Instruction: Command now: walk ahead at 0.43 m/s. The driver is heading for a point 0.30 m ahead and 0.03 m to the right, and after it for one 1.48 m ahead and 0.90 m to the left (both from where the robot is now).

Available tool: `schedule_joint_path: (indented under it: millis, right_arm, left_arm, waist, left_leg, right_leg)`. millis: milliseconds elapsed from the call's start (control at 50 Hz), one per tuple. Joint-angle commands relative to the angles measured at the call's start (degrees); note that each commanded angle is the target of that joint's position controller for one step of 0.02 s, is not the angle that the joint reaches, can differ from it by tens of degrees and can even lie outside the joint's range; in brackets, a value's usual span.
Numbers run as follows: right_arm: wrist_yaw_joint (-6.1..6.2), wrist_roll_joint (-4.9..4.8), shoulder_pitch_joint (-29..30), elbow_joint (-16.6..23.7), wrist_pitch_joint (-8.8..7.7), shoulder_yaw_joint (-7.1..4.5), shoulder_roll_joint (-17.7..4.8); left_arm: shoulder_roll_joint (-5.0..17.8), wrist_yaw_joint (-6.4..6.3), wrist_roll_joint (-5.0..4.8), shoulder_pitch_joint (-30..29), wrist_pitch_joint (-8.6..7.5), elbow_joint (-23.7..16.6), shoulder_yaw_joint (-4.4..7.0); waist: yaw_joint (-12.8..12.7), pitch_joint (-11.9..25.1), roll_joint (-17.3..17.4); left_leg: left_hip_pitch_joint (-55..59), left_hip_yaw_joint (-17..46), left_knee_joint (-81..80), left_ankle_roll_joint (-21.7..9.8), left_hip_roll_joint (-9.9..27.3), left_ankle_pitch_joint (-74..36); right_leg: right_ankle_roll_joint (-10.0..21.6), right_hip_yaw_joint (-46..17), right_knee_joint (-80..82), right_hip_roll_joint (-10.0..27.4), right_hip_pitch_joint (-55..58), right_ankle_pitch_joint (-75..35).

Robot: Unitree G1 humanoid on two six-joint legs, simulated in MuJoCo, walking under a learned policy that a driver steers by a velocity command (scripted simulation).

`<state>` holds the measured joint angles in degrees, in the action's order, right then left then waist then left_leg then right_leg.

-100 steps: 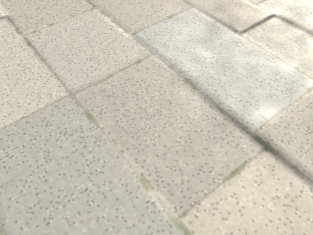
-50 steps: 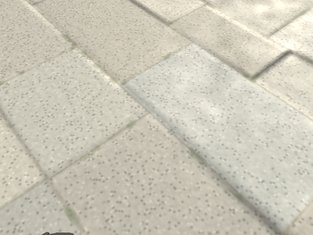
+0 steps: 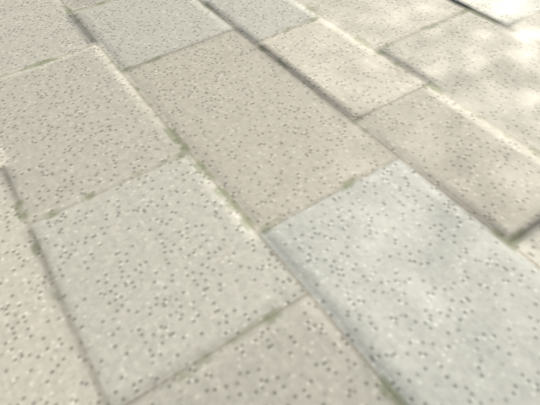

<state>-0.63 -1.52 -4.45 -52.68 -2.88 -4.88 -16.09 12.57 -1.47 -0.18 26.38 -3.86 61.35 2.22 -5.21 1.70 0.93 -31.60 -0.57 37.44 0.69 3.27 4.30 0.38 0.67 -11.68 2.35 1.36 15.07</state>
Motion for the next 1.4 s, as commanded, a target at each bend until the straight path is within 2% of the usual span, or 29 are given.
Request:
schedule_joint_path:
  millis: [20, 80, 120, 140, 160, 180, 200, 240, 260, 380, 480, 540, 560, 580, 600, 620, 640, 660, 740, 900, 980, 1000, 1020, 1040, 1060, 1100, 1160, 1360, 1400]
  right_arm:
    - [-0.96, -0.43, 12.67, 6.76, -1.62, 0.97, -1.42]
    - [-1.27, -0.55, 9.07, 6.67, -1.89, 0.58, -3.54]
    - [-0.60, -0.64, -5.55, 2.25, -1.93, -1.72, -7.67]
    - [0.12, 0.10, -16.96, 0.12, -1.93, -3.07, -11.82]
    - [-0.04, 0.68, -20.47, -1.30, -1.39, -3.53, -15.86]
    - [-0.28, 1.05, -17.51, -0.74, -1.68, -1.88, -11.14]
    - [-0.33, 1.28, -11.80, 0.50, -1.82, -0.87, -8.46]
    - [-0.90, 1.41, -5.07, 2.19, -1.71, 0.11, -4.96]
    - [-0.80, 1.69, -4.05, 2.17, -1.63, 0.51, -3.77]
    - [1.28, 1.44, -4.94, 2.20, -0.62, -1.01, -9.21]
    - [2.33, 0.34, -7.33, 1.79, 1.05, -1.51, -9.48]
    - [3.05, -0.18, -4.81, 3.15, 1.89, -1.45, -8.89]
    - [3.16, -0.05, -5.48, 3.62, 2.06, -0.99, -7.39]
    - [3.17, 1.10, -7.21, 4.74, 2.13, 0.08, -3.86]
    - [3.39, 0.94, -14.19, 5.04, 2.16, 0.63, -0.97]
    - [3.31, 0.61, -14.98, 4.67, 2.32, -0.59, -6.66]
    - [3.35, 0.02, -12.71, 4.63, 3.01, -1.78, -9.90]
    - [3.63, 0.03, -11.86, 4.44, 3.98, -2.10, -9.57]
    - [3.34, 0.05, -10.27, 6.58, 5.89, -2.03, -6.27]
    - [1.07, 0.39, -5.19, 11.02, 5.93, -1.20, -5.60]
    - [-0.07, 0.62, -9.92, 9.85, 6.53, -2.12, -6.38]
    - [0.41, 0.79, -12.22, 9.36, 6.56, -3.04, -8.89]
    - [1.70, 0.82, -13.41, 10.53, 6.48, -4.33, -15.67]
    - [1.18, 3.04, -12.13, 12.50, 5.10, -4.03, -17.08]
    - [0.83, 3.53, -9.74, 12.69, 3.74, -3.71, -15.34]
    - [1.48, 1.48, -4.10, 13.37, 2.75, -2.79, -11.72]
    - [2.38, 1.26, -4.47, 13.60, 2.85, -1.60, -9.28]
    - [2.63, 1.23, -5.26, 14.44, 3.74, -2.08, -11.58]
    - [2.34, 1.03, -5.71, 14.25, 3.90, -1.58, -10.59]
  left_arm:
    - [11.15, 0.02, -0.66, 2.58, -0.22, -1.12, 2.39]
    - [11.90, 0.35, -1.42, 1.61, 0.26, -0.88, 3.16]
    - [10.75, 0.39, -1.37, -1.54, 0.25, -1.92, 2.90]
    - [8.32, 0.63, -0.35, -3.17, -0.01, -3.95, 1.93]
    - [1.58, 0.58, -0.01, -0.01, -1.29, -5.75, 0.24]
    - [6.91, 0.70, -0.89, -2.71, -2.63, -5.35, 1.68]
    - [8.86, 0.94, -1.63, -5.06, -3.34, -6.12, 2.32]
    - [7.98, 0.33, -0.47, -7.32, -3.05, -6.12, 2.78]
    - [7.16, 0.07, -0.21, -7.04, -2.44, -6.36, 2.96]
    - [5.45, -1.08, 0.53, -14.72, 0.25, -11.27, 2.87]
    - [7.38, -0.43, -0.05, -22.22, 1.12, -14.14, 2.93]
    - [9.67, -0.02, 0.00, -20.04, 0.49, -13.99, 3.84]
    - [11.12, -0.13, 0.47, -18.32, 0.09, -13.71, 4.36]
    - [14.98, -0.69, 1.50, -15.47, 0.09, -14.06, 5.17]
    - [16.70, -0.94, 2.49, -15.92, 1.01, -14.50, 5.18]
    - [13.01, -0.74, 1.94, -16.24, 1.28, -15.40, 4.39]
    - [10.17, -0.72, 1.66, -19.04, 1.23, -16.52, 3.50]
    - [9.50, -0.73, 1.40, -21.97, 1.43, -17.18, 3.20]
    - [9.50, -1.36, 1.86, -24.43, 2.40, -17.01, 2.87]
    - [13.68, -1.56, 0.81, -23.18, 3.19, -16.14, 4.19]
    - [13.54, -0.98, -1.11, -22.75, 3.88, -15.30, 4.41]
    - [11.22, -0.53, -0.92, -19.50, 4.13, -13.95, 4.01]
    - [7.08, 0.18, 1.93, -19.29, 4.25, -15.77, 2.87]
    - [8.58, -0.34, 1.68, -25.44, 3.84, -18.68, 3.43]
    - [10.87, -0.82, 0.45, -27.41, 3.96, -19.08, 4.10]
    - [11.82, -1.91, 0.45, -24.46, 4.21, -16.97, 4.87]
    - [11.15, -1.86, 0.59, -22.28, 3.78, -16.83, 5.10]
    - [10.11, -0.30, -0.15, -23.76, 2.58, -18.67, 4.07]
    - [10.16, 0.49, -0.60, -23.24, 2.07, -18.74, 3.85]
  waist:
    - [-1.72, -9.44, -9.59]
    - [1.47, -8.67, -10.54]
    - [9.02, -0.24, -7.94]
    - [13.78, 9.19, -0.62]
    - [11.45, 15.94, 16.34]
    - [11.34, 12.69, 11.30]
    - [9.21, 6.43, 9.55]
    - [6.10, 1.23, 3.08]
    - [4.60, 0.62, 3.23]
    - [3.49, 0.67, 4.24]
    - [5.37, 1.06, 5.02]
    - [2.87, 1.47, 5.57]
    - [2.28, 2.38, 4.20]
    - [2.69, 7.10, -4.32]
    - [6.24, 10.46, -17.64]
    - [5.53, 12.12, -15.33]
    - [5.60, 8.70, -10.74]
    - [6.36, 6.33, -7.99]
    - [6.51, 1.46, -9.73]
    - [4.62, 3.51, -9.79]
    - [7.70, 3.53, -8.14]
    - [7.81, 2.72, -1.61]
    - [5.45, 2.26, 17.12]
    - [8.33, 3.60, 14.58]
    - [8.03, 2.29, 8.75]
    - [5.23, 0.85, 5.75]
    - [4.33, 2.61, 6.53]
    - [6.57, 2.08, 7.78]
    - [7.24, 3.17, 7.65]
  left_leg:
    - [-3.11, -2.76, -5.69, -0.53, -1.16, 2.06]
    - [5.06, -3.23, -9.67, -3.16, -1.99, 4.80]
    - [25.68, -3.56, -11.75, -6.19, -3.79, 3.57]
    - [44.28, 8.72, -10.70, -9.81, 6.68, 6.26]
    - [56.45, 34.14, -18.98, -17.71, 19.64, 11.88]
    - [50.83, 36.68, -21.55, -17.62, 19.06, 6.45]
    - [43.94, 27.50, -20.56, -16.32, 17.16, -5.25]
    - [30.75, 15.47, -21.11, -14.60, 11.77, -21.61]
    - [26.47, 12.39, -22.25, -14.10, 9.93, -24.76]
    - [18.84, 9.42, -22.04, -14.71, 7.74, -29.41]
    - [18.95, 13.24, -19.55, -12.37, 6.81, -18.21]
    - [19.21, 17.57, -14.27, -9.62, 5.04, -8.71]
    - [17.54, 17.18, -10.18, -7.36, 2.13, -4.25]
    - [11.79, 12.80, 1.75, -4.25, -2.77, 8.51]
    - [-0.55, 6.36, 13.60, -1.36, -10.54, 36.99]
    - [-2.52, 7.51, 24.20, 0.19, -6.93, 36.91]
    - [-4.07, 7.40, 29.24, 0.92, -4.93, 32.25]
    - [-4.42, 6.45, 30.83, 1.86, -3.35, 28.19]
    - [-0.20, 2.71, 29.40, 3.61, -2.13, 19.43]
    - [9.01, -1.79, 8.75, 1.75, -0.43, 16.50]
    - [20.57, -4.30, -8.22, -2.97, -3.03, 7.82]
    - [27.13, 1.87, -14.80, -5.82, -0.76, 0.39]
    - [35.04, 23.72, -16.25, -12.77, 15.24, -20.07]
    - [27.54, 30.90, -18.79, -21.91, 19.79, -18.61]
    - [25.77, 26.07, -20.34, -20.02, 16.20, -11.24]
    - [24.70, 19.95, -20.19, -13.41, 10.82, -3.22]
    - [24.23, 17.75, -19.53, -13.16, 8.53, -8.77]
    - [23.92, 23.45, -16.72, -14.11, 7.22, -6.06]
    - [22.40, 24.91, -17.43, -14.07, 6.58, 4.73]
  right_leg:
    - [9.62, -8.36, 4.85, 12.41, -2.85, -3.00]
    - [9.05, -8.50, 0.97, 14.36, -2.79, -10.31]
    - [6.25, -3.45, -14.37, 10.32, -7.42, -28.89]
    - [3.74, -0.70, -33.13, 6.77, -19.83, -20.33]
    - [-0.10, 1.41, -52.06, -3.80, -38.51, 13.01]
    - [0.02, -5.87, -60.70, -1.44, -42.33, 17.53]
    - [0.58, -4.88, -63.10, 1.08, -43.81, 13.99]
    - [-0.04, -2.91, -58.64, 4.03, -38.89, 7.62]
    - [-0.25, -3.06, -55.85, 4.66, -35.26, 5.91]
    - [-3.11, -2.41, -34.56, 0.36, -29.65, -3.07]
    - [-3.36, -4.29, -23.74, -2.21, -25.05, -8.57]
    - [-2.14, -4.71, -14.81, -2.62, -18.38, -10.34]
    - [-0.66, -5.24, -10.38, -0.54, -13.05, -15.69]
    - [3.12, -13.77, -10.60, 10.42, -3.08, -29.83]
    - [12.93, -27.92, -10.27, 22.17, 5.24, -38.91]
    - [16.10, -31.75, -8.29, 23.70, 3.44, -32.72]
    - [14.37, -25.15, -8.34, 20.24, 0.02, -27.45]
    - [12.21, -19.39, -7.56, 16.92, -3.83, -21.83]
    - [11.79, -8.12, -3.04, 12.35, -14.19, -12.68]
    - [12.40, -1.88, -3.80, 15.94, -10.88, -15.07]
    - [6.63, 2.23, -12.00, 15.02, -13.67, -11.63]
    - [1.89, 6.28, -20.66, 11.53, -20.24, -4.45]
    - [-4.43, 11.58, -40.43, 3.26, -37.23, 21.23]
    - [-5.03, 0.98, -50.42, -1.50, -41.38, 25.45]
    - [-3.99, -2.21, -53.66, -0.43, -41.70, 19.99]
    - [-3.07, -3.84, -52.57, 0.84, -41.75, 10.12]
    - [-3.83, -4.05, -53.31, -0.78, -38.54, 4.02]
    - [-5.36, -5.32, -31.24, -2.86, -29.83, 3.75]
    - [-4.37, -4.13, -27.75, -2.96, -25.80, 4.16]
